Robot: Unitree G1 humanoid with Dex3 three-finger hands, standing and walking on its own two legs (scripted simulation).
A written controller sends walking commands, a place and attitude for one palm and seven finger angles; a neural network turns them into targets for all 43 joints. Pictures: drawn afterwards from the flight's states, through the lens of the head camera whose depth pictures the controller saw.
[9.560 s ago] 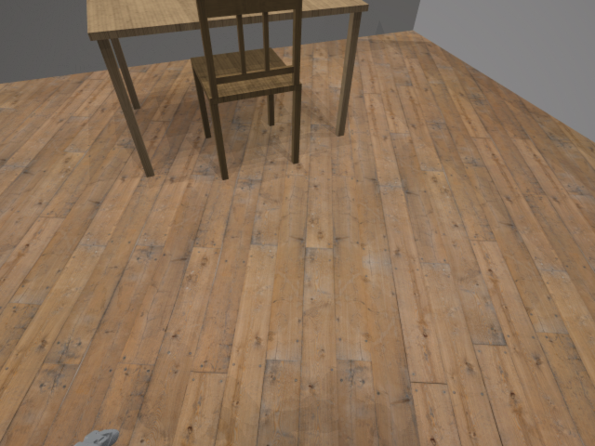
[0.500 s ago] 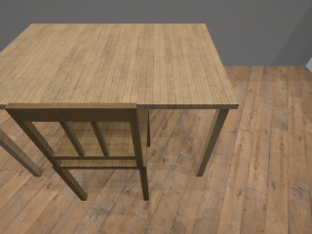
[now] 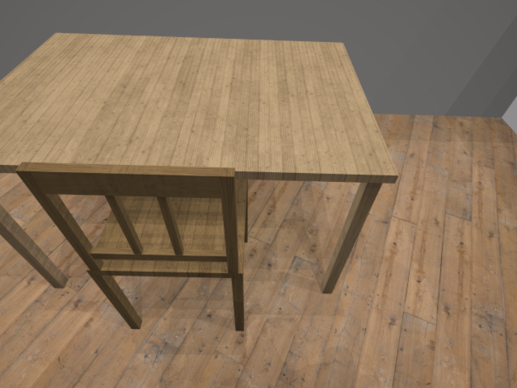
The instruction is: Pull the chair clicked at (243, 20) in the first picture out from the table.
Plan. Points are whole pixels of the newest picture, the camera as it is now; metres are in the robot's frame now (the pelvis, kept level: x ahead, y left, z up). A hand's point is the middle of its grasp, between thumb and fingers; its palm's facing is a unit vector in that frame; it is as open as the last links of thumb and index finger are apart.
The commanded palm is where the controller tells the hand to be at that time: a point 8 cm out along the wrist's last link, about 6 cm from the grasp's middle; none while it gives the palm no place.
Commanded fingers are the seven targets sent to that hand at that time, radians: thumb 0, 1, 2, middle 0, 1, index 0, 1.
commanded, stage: look again from close up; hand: left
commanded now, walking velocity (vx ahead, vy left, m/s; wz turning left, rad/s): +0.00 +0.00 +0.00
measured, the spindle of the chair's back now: (126, 224) +0.47 +0.33 -0.12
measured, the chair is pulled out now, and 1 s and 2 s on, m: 0.00 0.00 0.00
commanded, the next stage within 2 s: raise the hand toward the chair's back in 0.48 s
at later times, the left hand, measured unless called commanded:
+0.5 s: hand out of the picture -0.02 +0.18 -0.18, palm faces +0.02 -0.98 -0.17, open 7.4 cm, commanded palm none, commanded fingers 0.00 0.90 0.90 -0.20 -0.30 -0.20 -0.30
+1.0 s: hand (165, 385) +0.15 +0.15 -0.07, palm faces +0.00 -1.00 +0.05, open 9.1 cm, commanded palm +0.11 +0.23 -0.06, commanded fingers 0.00 0.39 0.68 -0.15 -0.22 -0.15 -0.22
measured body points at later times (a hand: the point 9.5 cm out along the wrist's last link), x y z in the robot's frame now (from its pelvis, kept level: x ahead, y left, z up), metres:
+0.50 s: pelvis -0.01 +0.02 +0.00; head +0.00 +0.02 +0.45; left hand -0.02 +0.23 -0.16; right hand -0.02 -0.19 -0.16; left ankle -0.03 +0.11 -0.74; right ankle -0.03 -0.09 -0.74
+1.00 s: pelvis -0.05 +0.00 -0.08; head -0.01 +0.03 +0.37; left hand +0.14 +0.21 -0.07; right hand +0.18 -0.25 -0.10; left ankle -0.03 +0.11 -0.74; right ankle -0.02 -0.09 -0.74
